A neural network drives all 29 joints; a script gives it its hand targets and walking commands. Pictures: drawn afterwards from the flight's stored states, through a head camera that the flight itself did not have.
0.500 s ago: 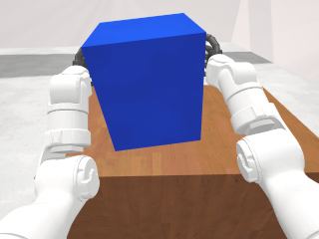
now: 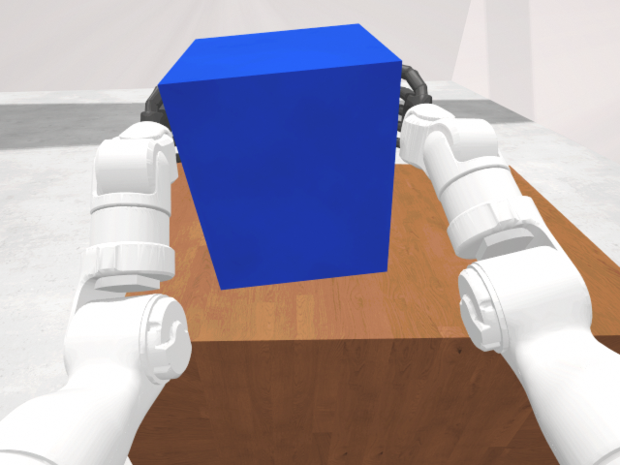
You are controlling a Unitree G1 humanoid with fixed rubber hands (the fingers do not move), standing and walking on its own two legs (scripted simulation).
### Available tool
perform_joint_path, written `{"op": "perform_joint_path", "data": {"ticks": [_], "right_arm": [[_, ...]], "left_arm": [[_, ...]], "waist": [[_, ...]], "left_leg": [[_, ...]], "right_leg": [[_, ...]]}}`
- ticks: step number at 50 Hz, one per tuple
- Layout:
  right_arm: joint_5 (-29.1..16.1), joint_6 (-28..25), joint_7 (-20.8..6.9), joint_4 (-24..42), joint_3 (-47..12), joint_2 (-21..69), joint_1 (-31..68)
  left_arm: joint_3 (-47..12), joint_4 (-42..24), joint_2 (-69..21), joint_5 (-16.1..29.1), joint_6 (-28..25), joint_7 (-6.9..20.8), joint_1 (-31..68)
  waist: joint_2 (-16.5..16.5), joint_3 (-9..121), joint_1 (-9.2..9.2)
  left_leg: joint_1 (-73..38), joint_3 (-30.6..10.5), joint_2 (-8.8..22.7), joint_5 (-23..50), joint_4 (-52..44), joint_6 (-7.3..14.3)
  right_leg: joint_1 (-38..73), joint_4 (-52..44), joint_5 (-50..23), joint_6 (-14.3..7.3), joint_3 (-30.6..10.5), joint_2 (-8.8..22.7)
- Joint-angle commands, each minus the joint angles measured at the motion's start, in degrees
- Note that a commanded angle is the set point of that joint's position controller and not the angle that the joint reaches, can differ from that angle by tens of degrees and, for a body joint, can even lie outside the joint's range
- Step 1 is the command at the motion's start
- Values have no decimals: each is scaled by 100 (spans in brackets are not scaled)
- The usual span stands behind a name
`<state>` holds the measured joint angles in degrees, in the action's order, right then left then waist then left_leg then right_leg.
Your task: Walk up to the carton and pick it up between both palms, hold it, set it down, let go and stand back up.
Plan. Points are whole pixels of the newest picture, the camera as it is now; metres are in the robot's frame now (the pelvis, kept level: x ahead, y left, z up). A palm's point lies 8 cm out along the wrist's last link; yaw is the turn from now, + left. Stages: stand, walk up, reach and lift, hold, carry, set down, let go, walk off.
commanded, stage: hold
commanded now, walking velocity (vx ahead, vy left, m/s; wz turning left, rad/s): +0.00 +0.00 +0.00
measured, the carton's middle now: (290, 154) +0.39 +0.01 +0.27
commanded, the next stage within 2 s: none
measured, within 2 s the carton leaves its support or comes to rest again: neither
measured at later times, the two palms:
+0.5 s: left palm (157, 144) +0.38 +0.16 +0.30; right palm (412, 127) +0.38 -0.14 +0.32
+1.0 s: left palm (157, 142) +0.38 +0.16 +0.30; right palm (413, 128) +0.38 -0.14 +0.32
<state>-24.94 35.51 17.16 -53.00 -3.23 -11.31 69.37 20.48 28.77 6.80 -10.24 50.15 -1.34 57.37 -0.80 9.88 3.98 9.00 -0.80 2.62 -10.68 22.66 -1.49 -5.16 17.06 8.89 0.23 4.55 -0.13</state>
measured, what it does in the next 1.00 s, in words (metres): stands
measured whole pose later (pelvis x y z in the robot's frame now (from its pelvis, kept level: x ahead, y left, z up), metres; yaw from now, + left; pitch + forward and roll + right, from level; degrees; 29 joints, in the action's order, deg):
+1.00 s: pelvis +0.00 +0.00 +0.00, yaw +0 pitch -3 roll -2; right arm -25.5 36.2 17.2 -52.0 -3.7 -11.3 68.3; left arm 20.2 27.2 6.5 -10.2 50.4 -1.8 56.4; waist -0.8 9.7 4.2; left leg 8.7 -1.0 2.6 -11.0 22.9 -1.5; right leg -4.6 16.7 8.9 0.3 4.5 -0.2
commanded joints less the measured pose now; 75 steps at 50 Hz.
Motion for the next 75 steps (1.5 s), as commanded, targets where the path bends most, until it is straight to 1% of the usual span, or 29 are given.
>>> {"op": "perform_joint_path", "data": {"ticks": [1, 6, 7, 8, 10, 14, 15, 16, 20, 22, 26, 28, 32, 35, 39, 42, 43, 44, 45, 46, 48, 50, 52, 53, 58, 65, 69, 73, 75], "right_arm": [[-949, -48, -815, 2041, -698, 4108, 4324], [-955, -45, -812, 2085, -698, 4058, 4274], [-942, -31, -811, 2005, -683, 4040, 4206], [-961, -40, -814, 2058, -690, 4051, 4244], [-974, -31, -806, 2097, -715, 4054, 4216], [-998, -22, -805, 2158, -767, 4059, 4249], [-985, -22, -811, 2111, -737, 4047, 4230], [-987, -30, -817, 2115, -744, 4056, 4220], [-1017, -34, -822, 2202, -776, 4055, 4219], [-971, -19, -820, 2105, -710, 4001, 4187], [-982, -35, -829, 2217, -756, 4071, 4209], [-962, -8, -820, 2124, -740, 4056, 4182], [-964, -27, -824, 2183, -744, 4095, 4295], [-975, -37, -825, 2199, -765, 4126, 4307], [-943, -2, -813, 2070, -700, 4055, 4273], [-992, -23, -795, 2229, -754, 4067, 4267], [-1011, -21, -788, 2263, -788, 4103, 4288], [-985, -10, -784, 2225, -780, 4082, 4263], [-963, 0, -784, 2166, -743, 4062, 4258], [-955, -1, -788, 2116, -726, 4046, 4229], [-951, -3, -801, 2092, -723, 4065, 4236], [-979, -28, -801, 2210, -744, 4121, 4286], [-981, -20, -789, 2235, -760, 4095, 4249], [-994, -22, -789, 2233, -772, 4090, 4254], [-971, -17, -793, 2190, -763, 4093, 4297], [-958, -21, -808, 2171, -683, 4038, 4302], [-953, -1, -816, 2063, -673, 4044, 4263], [-983, -8, -827, 2056, -711, 4060, 4291], [-1005, -21, -831, 2113, -702, 4050, 4328]], "left_arm": [[-1880, -1270, -3319, 1014, -638, 746, 5376], [-1949, -1319, -3372, 1054, -628, 729, 5338], [-1957, -1334, -3373, 1039, -626, 733, 5348], [-1963, -1349, -3383, 1048, -621, 736, 5355], [-1993, -1449, -3385, 1048, -615, 729, 5345], [-1949, -1382, -3387, 1019, -587, 723, 5254], [-1955, -1403, -3372, 1015, -588, 723, 5286], [-1967, -1420, -3389, 1012, -586, 720, 5276], [-2043, -1536, -3421, 1066, -585, 697, 5273], [-2041, -1473, -3431, 1048, -559, 708, 5270], [-2081, -1574, -3460, 1076, -581, 702, 5297], [-1995, -1437, -3392, 1021, -558, 704, 5218], [-2017, -1419, -3434, 1054, -574, 716, 5301], [-2054, -1471, -3446, 1076, -596, 701, 5317], [-1928, -1275, -3367, 1010, -568, 727, 5241], [-2032, -1424, -3442, 1070, -575, 730, 5223], [-2003, -1447, -3418, 1047, -578, 729, 5219], [-1980, -1391, -3398, 1028, -573, 731, 5216], [-1928, -1309, -3360, 1000, -566, 736, 5181], [-1968, -1305, -3376, 1012, -568, 743, 5211], [-1951, -1312, -3355, 1004, -572, 749, 5230], [-2007, -1436, -3408, 1050, -597, 738, 5315], [-1989, -1404, -3417, 1043, -586, 731, 5215], [-2002, -1475, -3399, 1045, -595, 729, 5260], [-1965, -1353, -3378, 1037, -588, 740, 5268], [-2074, -1361, -3514, 1103, -584, 713, 5310], [-2017, -1314, -3467, 1074, -582, 713, 5301], [-1939, -1255, -3418, 1009, -578, 714, 5245], [-1976, -1301, -3458, 1042, -581, 711, 5269]], "waist": [[-210, 2146, 47], [-223, 2102, 76], [-275, 2028, 99], [-288, 2065, 79], [-306, 2155, 108], [-245, 2068, 48], [-255, 2023, 65], [-298, 2008, 41], [-299, 2146, 72], [-320, 2009, 108], [-317, 2138, 82], [-239, 2033, 62], [-238, 2053, 68], [-247, 2152, 56], [-213, 2010, 52], [-288, 2187, 96], [-254, 2176, 58], [-242, 2114, 76], [-201, 2006, 52], [-235, 1963, 87], [-215, 1966, 58], [-255, 2133, 66], [-230, 2140, 70], [-243, 2161, 68], [-178, 2055, 36], [-336, 2123, 130], [-325, 2007, 115], [-242, 2010, 38], [-312, 2055, 55]], "left_leg": [[-485, -5, -552, 1392, -138, -223], [-543, -28, -544, 1429, -150, -243], [-524, -27, -543, 1405, -148, -254], [-535, -24, -545, 1430, -138, -261], [-581, -31, -543, 1538, -113, -281], [-559, -23, -550, 1493, -135, -266], [-543, -20, -556, 1442, -144, -261], [-512, -22, -549, 1465, -149, -272], [-627, -31, -539, 1606, -92, -300], [-592, -39, -537, 1475, -133, -297], [-586, -35, -539, 1541, -116, -290], [-571, -42, -543, 1486, -129, -274], [-502, -34, -537, 1353, -147, -249], [-544, -31, -543, 1461, -114, -249], [-457, -13, -547, 1319, -161, -224], [-554, -24, -558, 1516, -93, -256], [-546, -26, -554, 1556, -89, -253], [-533, -9, -568, 1495, -98, -252], [-506, -22, -560, 1417, -142, -238], [-480, -18, -554, 1385, -153, -239], [-470, -18, -560, 1339, -171, -218], [-505, -20, -560, 1460, -126, -236], [-581, -26, -568, 1572, -99, -253], [-593, -30, -561, 1558, -99, -265], [-497, -19, -557, 1332, -154, -225], [-566, -53, -532, 1368, -138, -271], [-478, -40, -537, 1346, -150, -259], [-462, -47, -540, 1357, -171, -242], [-496, -46, -537, 1470, -136, -267]], "right_leg": [[754, -46, -1149, 379, -325, -461], [693, -62, -1123, 360, -302, -482], [676, -68, -1097, 357, -308, -474], [676, -67, -1114, 351, -313, -478], [748, -51, -1220, 355, -294, -496], [740, -58, -1184, 371, -297, -499], [721, -70, -1156, 373, -303, -491], [723, -60, -1163, 360, -304, -487], [749, -44, -1269, 353, -283, -524], [688, -79, -1128, 341, -294, -505], [732, -46, -1215, 339, -293, -514], [717, -64, -1198, 355, -293, -507], [716, -59, -1078, 351, -311, -494], [726, -51, -1173, 350, -315, -500], [738, -89, -1070, 353, -331, -479], [783, -43, -1290, 359, -327, -490], [798, -45, -1330, 361, -323, -497], [797, -56, -1281, 378, -323, -490], [766, -84, -1207, 372, -321, -493], [755, -87, -1153, 364, -331, -483], [741, -95, -1104, 366, -329, -478], [778, -58, -1239, 364, -328, -487], [777, -54, -1357, 370, -320, -499], [788, -43, -1330, 374, -313, -503], [741, -83, -1105, 370, -332, -486], [666, -81, -1067, 331, -309, -508], [689, -89, -1054, 332, -328, -493], [738, -86, -1077, 348, -321, -499], [726, -73, -1167, 341, -318, -502]]}}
